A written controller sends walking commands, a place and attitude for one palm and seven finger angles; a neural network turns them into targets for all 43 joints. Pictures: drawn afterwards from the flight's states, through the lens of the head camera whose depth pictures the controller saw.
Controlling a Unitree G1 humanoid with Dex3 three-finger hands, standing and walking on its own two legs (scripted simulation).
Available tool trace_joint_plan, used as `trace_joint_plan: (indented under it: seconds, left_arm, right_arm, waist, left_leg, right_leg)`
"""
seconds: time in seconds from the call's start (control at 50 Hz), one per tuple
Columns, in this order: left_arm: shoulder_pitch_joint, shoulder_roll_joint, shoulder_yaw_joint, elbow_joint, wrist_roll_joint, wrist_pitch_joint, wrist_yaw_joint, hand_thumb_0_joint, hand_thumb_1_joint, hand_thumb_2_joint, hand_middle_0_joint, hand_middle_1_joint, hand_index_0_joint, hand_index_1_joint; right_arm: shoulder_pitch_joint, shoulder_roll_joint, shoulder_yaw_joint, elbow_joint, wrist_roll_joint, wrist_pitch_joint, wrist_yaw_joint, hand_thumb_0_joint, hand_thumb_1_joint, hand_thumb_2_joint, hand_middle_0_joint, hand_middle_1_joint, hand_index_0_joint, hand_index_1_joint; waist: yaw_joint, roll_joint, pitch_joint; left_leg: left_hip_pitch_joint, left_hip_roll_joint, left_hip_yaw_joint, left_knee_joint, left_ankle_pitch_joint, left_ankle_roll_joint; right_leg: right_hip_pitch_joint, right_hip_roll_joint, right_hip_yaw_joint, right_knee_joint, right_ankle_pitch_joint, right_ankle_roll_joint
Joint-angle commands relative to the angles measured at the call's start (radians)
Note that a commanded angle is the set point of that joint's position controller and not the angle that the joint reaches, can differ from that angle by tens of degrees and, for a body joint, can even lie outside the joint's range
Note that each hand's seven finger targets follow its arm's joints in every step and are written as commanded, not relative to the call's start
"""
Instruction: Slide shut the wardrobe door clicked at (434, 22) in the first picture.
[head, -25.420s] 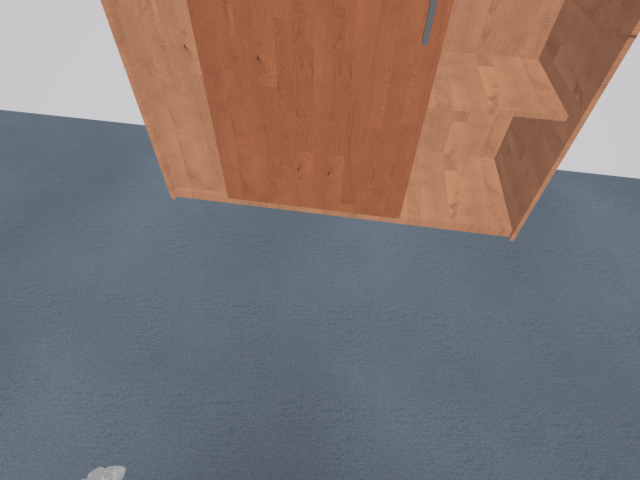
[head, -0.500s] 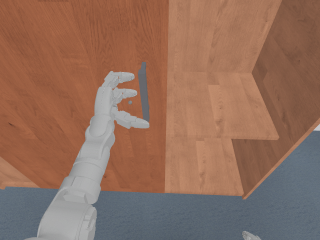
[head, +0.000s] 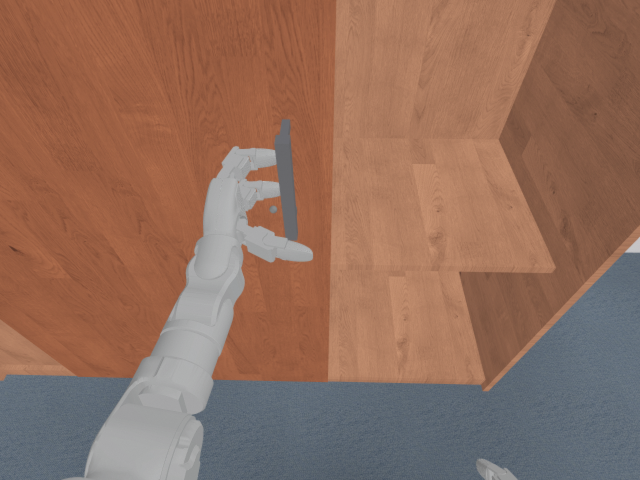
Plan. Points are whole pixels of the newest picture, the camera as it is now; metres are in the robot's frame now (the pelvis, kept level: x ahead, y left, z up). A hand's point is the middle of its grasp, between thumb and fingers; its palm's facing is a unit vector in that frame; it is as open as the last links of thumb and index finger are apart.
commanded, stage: slide the fingers in behind the handle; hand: left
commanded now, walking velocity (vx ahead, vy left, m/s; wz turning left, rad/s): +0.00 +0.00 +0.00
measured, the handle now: (288, 184) +0.47 +0.05 +0.12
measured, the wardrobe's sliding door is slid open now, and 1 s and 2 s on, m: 0.48 0.48 0.48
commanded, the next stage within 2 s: move the hooked fingers beside the handle in 0.38 s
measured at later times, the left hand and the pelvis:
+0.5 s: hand (284, 208) +0.42 +0.05 +0.12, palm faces -0.01 -1.00 -0.01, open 13.9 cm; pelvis +0.00 +0.00 +0.00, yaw +2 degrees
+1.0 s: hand (284, 208) +0.42 +0.05 +0.12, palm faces -0.03 -1.00 +0.00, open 13.8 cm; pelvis +0.00 -0.01 +0.00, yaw +0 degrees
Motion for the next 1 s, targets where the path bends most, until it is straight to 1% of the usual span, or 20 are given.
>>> trace_joint_plan:
  seconds: [0.0, 0.04, 0.08, 0.12, 0.16, 0.2, 0.28, 0.32, 0.36, 0.48, 0.52, 0.58, 0.62, 0.74, 0.8, 0.84, 0.86, 0.9, 0.96, 0.98]
  left_arm:
    - [-0.484, 0.064, -0.013, -0.265, 0.002, -0.064, 0.002, 0.0, -0.5, 0.3, -0.3, -1.2, -0.3, -1.2]
    - [-0.51, 0.044, -0.033, -0.28, 0.006, -0.059, 0.008, 0.0, -0.5, 0.3, -0.3, -1.2, -0.3, -1.2]
    - [-0.466, 0.029, -0.044, -0.26, 0.007, -0.052, 0.012, 0.0, -0.5, 0.3, -0.3, -1.2, -0.3, -1.2]
    - [-0.524, -0.005, -0.081, -0.274, 0.009, -0.049, 0.015, 0.0, -0.5, 0.3, -0.3, -1.2, -0.3, -1.2]
    - [-0.508, 0.012, -0.065, -0.243, 0.01, -0.045, 0.019, 0.0, -0.5, 0.3, -0.3, -1.2, -0.3, -1.2]
    - [-0.563, -0.008, -0.088, -0.248, 0.01, -0.044, 0.018, 0.0, -0.5, 0.3, -0.3, -1.2, -0.3, -1.2]
    - [-0.513, -0.052, -0.124, -0.248, 0.012, -0.05, 0.016, 0.0, -0.5, 0.3, -0.3, -1.2, -0.3, -1.2]
    - [-0.564, -0.051, -0.128, -0.253, 0.009, -0.05, 0.017, 0.0, -0.5, 0.3, -0.3, -1.2, -0.3, -1.2]
    - [-0.533, -0.019, -0.088, -0.228, 0.002, -0.047, 0.025, 0.0, -0.5, 0.3, -0.3, -1.2, -0.3, -1.2]
    - [-0.563, -0.07, -0.132, -0.222, 0.013, -0.055, 0.041, 0.0, -0.5, 0.3, -0.3, -1.2, -0.3, -1.2]
    - [-0.551, -0.022, -0.091, -0.224, 0.015, -0.061, 0.04, 0.0, -0.5, 0.3, -0.3, -1.2, -0.3, -1.2]
    - [-0.549, -0.024, -0.095, -0.224, 0.01, -0.064, 0.028, 0.0, -0.5, 0.3, -0.3, -1.2, -0.3, -1.2]
    - [-0.517, 0.0, -0.067, -0.235, 0.005, -0.066, 0.022, 0.0, -0.5, 0.3, -0.3, -1.2, -0.3, -1.2]
    - [-0.471, 0.035, -0.027, -0.226, -0.002, -0.058, 0.016, 0.0, -0.5, 0.3, -0.3, -1.2, -0.3, -1.2]
    - [-0.473, 0.096, 0.023, -0.222, 0.003, -0.056, 0.02, 0.0, -0.5, 0.3, -0.3, -1.2, -0.3, -1.2]
    - [-0.465, 0.074, 0.004, -0.245, 0.005, -0.06, 0.013, 0.0, -0.5, 0.3, -0.3, -1.2, -0.3, -1.2]
    - [-0.437, 0.092, 0.023, -0.233, 0.006, -0.057, 0.015, 0.0, -0.5, 0.3, -0.3, -1.2, -0.3, -1.2]
    - [-0.463, 0.091, 0.018, -0.248, 0.004, -0.056, 0.012, 0.0, -0.5, 0.3, -0.3, -1.2, -0.3, -1.2]
    - [-0.401, 0.133, 0.054, -0.267, 0.002, -0.055, 0.007, 0.0, -0.5, 0.3, -0.3, -1.2, -0.3, -1.2]
    - [-0.381, 0.107, 0.038, -0.272, -0.002, -0.052, 0.001, 0.0, -0.5, 0.3, -0.3, -1.2, -0.3, -1.2]
  right_arm:
    - [-0.016, -0.123, -0.043, -0.109, 0.007, -0.039, -0.006, 0.0, -0.9, -0.9, 0.2, 0.3, 0.2, 0.3]
    - [-0.016, -0.12, -0.047, -0.106, 0.007, -0.04, -0.007, 0.0, -0.9, -0.9, 0.2, 0.3, 0.2, 0.3]
    - [-0.013, -0.122, -0.048, -0.102, 0.006, -0.039, -0.006, 0.0, -0.9, -0.9, 0.2, 0.3, 0.2, 0.3]
    - [-0.011, -0.118, -0.048, -0.096, 0.006, -0.04, -0.005, 0.0, -0.9, -0.9, 0.2, 0.3, 0.2, 0.3]
    - [-0.008, -0.125, -0.049, -0.09, 0.005, -0.037, -0.007, 0.0, -0.9, -0.9, 0.2, 0.3, 0.2, 0.3]
    - [-0.008, -0.122, -0.046, -0.088, 0.005, -0.038, -0.008, 0.0, -0.9, -0.9, 0.2, 0.3, 0.2, 0.3]
    - [-0.016, -0.116, -0.046, -0.092, 0.005, -0.039, -0.003, 0.0, -0.9, -0.9, 0.2, 0.3, 0.2, 0.3]
    - [-0.013, -0.116, -0.045, -0.087, 0.005, -0.039, -0.003, 0.0, -0.9, -0.9, 0.2, 0.3, 0.2, 0.3]
    - [-0.014, -0.122, -0.045, -0.087, 0.003, -0.034, -0.005, 0.0, -0.9, -0.9, 0.2, 0.3, 0.2, 0.3]
    - [-0.02, -0.112, -0.041, -0.092, 0.002, -0.033, 0.0, 0.0, -0.9, -0.9, 0.2, 0.3, 0.2, 0.3]
    - [-0.016, -0.116, -0.044, -0.091, 0.001, -0.033, -0.002, 0.0, -0.9, -0.9, 0.2, 0.3, 0.2, 0.3]
    - [-0.023, -0.115, -0.04, -0.097, 0.002, -0.03, -0.003, 0.0, -0.9, -0.9, 0.2, 0.3, 0.2, 0.3]
    - [-0.024, -0.115, -0.041, -0.102, 0.003, -0.03, -0.005, 0.0, -0.9, -0.9, 0.2, 0.3, 0.2, 0.3]
    - [-0.031, -0.114, -0.038, -0.108, 0.006, -0.028, -0.008, 0.0, -0.9, -0.9, 0.2, 0.3, 0.2, 0.3]
    - [-0.033, -0.12, -0.035, -0.113, 0.005, -0.021, -0.013, 0.0, -0.9, -0.9, 0.2, 0.3, 0.2, 0.3]
    - [-0.035, -0.115, -0.037, -0.12, 0.006, -0.024, -0.012, 0.0, -0.9, -0.9, 0.2, 0.3, 0.2, 0.3]
    - [-0.035, -0.119, -0.037, -0.12, 0.006, -0.02, -0.012, 0.0, -0.9, -0.9, 0.2, 0.3, 0.2, 0.3]
    - [-0.03, -0.118, -0.037, -0.119, 0.007, -0.02, -0.013, 0.0, -0.9, -0.9, 0.2, 0.3, 0.2, 0.3]
    - [-0.033, -0.121, -0.039, -0.126, 0.006, -0.016, -0.013, 0.0, -0.9, -0.9, 0.2, 0.3, 0.2, 0.3]
    - [-0.039, -0.117, -0.037, -0.133, 0.008, -0.016, -0.012, 0.0, -0.9, -0.9, 0.2, 0.3, 0.2, 0.3]
  waist:
    - [-0.017, -0.072, -0.297]
    - [-0.023, -0.046, -0.307]
    - [-0.019, -0.069, -0.306]
    - [-0.033, -0.045, -0.302]
    - [-0.03, -0.083, -0.291]
    - [-0.047, -0.091, -0.286]
    - [-0.032, -0.049, -0.307]
    - [-0.042, -0.058, -0.303]
    - [-0.025, -0.076, -0.309]
    - [-0.038, -0.085, -0.28]
    - [-0.027, -0.092, -0.312]
    - [-0.03, -0.097, -0.3]
    - [-0.015, -0.085, -0.326]
    - [-0.003, -0.085, -0.295]
    - [-0.004, -0.118, -0.281]
    - [0.001, -0.082, -0.299]
    - [0.009, -0.081, -0.298]
    - [-0.005, -0.096, -0.296]
    - [0.02, -0.068, -0.322]
    - [0.014, -0.085, -0.313]
  left_leg:
    - [0.136, 0.019, -0.043, -0.055, 0.279, -0.011]
    - [0.158, 0.02, -0.045, -0.05, 0.289, -0.012]
    - [0.159, 0.02, -0.047, -0.049, 0.294, -0.01]
    - [0.174, 0.021, -0.05, -0.046, 0.293, -0.012]
    - [0.157, 0.021, -0.054, -0.048, 0.285, -0.011]
    - [0.16, 0.018, -0.053, -0.046, 0.27, -0.007]
    - [0.184, 0.019, -0.062, -0.04, 0.305, -0.013]
    - [0.185, 0.017, -0.063, -0.038, 0.301, -0.012]
    - [0.165, 0.014, -0.061, -0.041, 0.296, -0.013]
    - [0.15, 0.012, -0.059, -0.041, 0.261, -0.009]
    - [0.153, 0.01, -0.055, -0.039, 0.271, -0.008]
    - [0.145, 0.009, -0.054, -0.04, 0.26, -0.007]
    - [0.146, 0.007, -0.047, -0.041, 0.271, -0.007]
    - [0.118, 0.005, -0.035, -0.048, 0.25, -0.006]
    - [0.09, 0.002, -0.03, -0.056, 0.227, -0.002]
    - [0.1, 0.001, -0.027, -0.054, 0.235, -0.003]
    - [0.097, 0.002, -0.027, -0.055, 0.241, -0.003]
    - [0.103, 0.003, -0.025, -0.055, 0.243, -0.001]
    - [0.099, 0.002, -0.02, -0.06, 0.264, -0.005]
    - [0.103, 0.004, -0.017, -0.059, 0.268, -0.003]
  right_leg:
    - [0.114, 0.003, 0.002, -0.055, 0.266, 0.004]
    - [0.098, 0.003, 0.001, -0.052, 0.265, 0.003]
    - [0.101, 0.004, 0.001, -0.055, 0.264, 0.003]
    - [0.076, 0.003, -0.002, -0.054, 0.258, 0.004]
    - [0.084, 0.003, -0.005, -0.056, 0.246, 0.004]
    - [0.071, 0.002, -0.001, -0.06, 0.247, 0.008]
    - [0.07, 0.001, -0.008, -0.045, 0.253, 0.0]
    - [0.063, 0.001, -0.007, -0.047, 0.257, 0.001]
    - [0.086, 0.0, -0.008, -0.047, 0.254, 0.0]
    - [0.067, 0.0, -0.005, -0.047, 0.235, 0.003]
    - [0.087, -0.001, -0.001, -0.044, 0.251, 0.002]
    - [0.093, -0.001, -0.001, -0.048, 0.249, 0.003]
    - [0.117, -0.002, 0.004, -0.046, 0.271, 0.002]
    - [0.135, -0.003, 0.009, -0.058, 0.274, 0.004]
    - [0.154, -0.006, 0.015, -0.067, 0.267, 0.009]
    - [0.161, -0.007, 0.017, -0.063, 0.278, 0.007]
    - [0.166, -0.008, 0.013, -0.062, 0.276, 0.005]
    - [0.161, -0.006, 0.016, -0.066, 0.289, 0.009]
    - [0.202, -0.01, 0.018, -0.06, 0.312, 0.005]
    - [0.198, -0.008, 0.019, -0.063, 0.324, 0.008]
